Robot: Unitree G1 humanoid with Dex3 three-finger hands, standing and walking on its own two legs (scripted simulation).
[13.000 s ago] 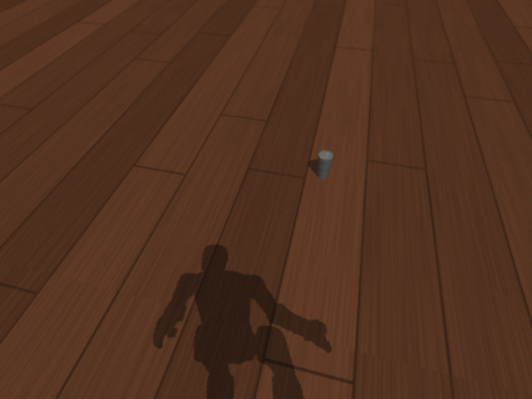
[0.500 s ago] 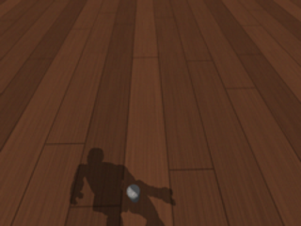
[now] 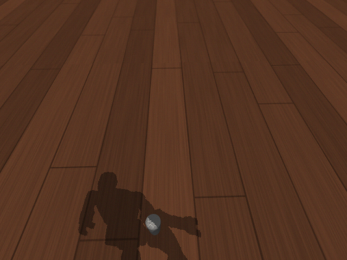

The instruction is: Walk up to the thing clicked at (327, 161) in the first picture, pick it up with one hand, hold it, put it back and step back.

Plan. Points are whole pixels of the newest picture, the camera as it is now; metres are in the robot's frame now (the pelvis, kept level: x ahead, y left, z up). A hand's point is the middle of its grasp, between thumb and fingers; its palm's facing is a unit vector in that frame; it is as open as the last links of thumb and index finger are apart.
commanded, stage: stand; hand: left
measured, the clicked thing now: (154, 226) +0.39 +0.14 -0.71
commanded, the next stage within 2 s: go down in 0.02 s
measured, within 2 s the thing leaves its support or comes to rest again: neither
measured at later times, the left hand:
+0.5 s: hand (85, 258) +0.15 +0.26 -0.18, palm faces +0.03 -0.95 -0.32, open 13.9 cm
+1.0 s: hand out of the picture +0.15 +0.27 -0.20, palm faces +0.05 -0.95 -0.30, open 17.0 cm
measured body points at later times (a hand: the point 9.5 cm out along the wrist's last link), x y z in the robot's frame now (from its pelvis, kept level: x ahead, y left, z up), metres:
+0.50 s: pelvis -0.02 +0.00 -0.03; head +0.04 +0.01 +0.41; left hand +0.15 +0.31 -0.15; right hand +0.08 -0.26 -0.15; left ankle +0.01 +0.13 -0.75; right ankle -0.02 -0.14 -0.75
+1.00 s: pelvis +0.00 +0.01 -0.08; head +0.08 +0.03 +0.36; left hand +0.15 +0.32 -0.18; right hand +0.17 -0.25 -0.16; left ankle +0.01 +0.13 -0.75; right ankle -0.02 -0.14 -0.75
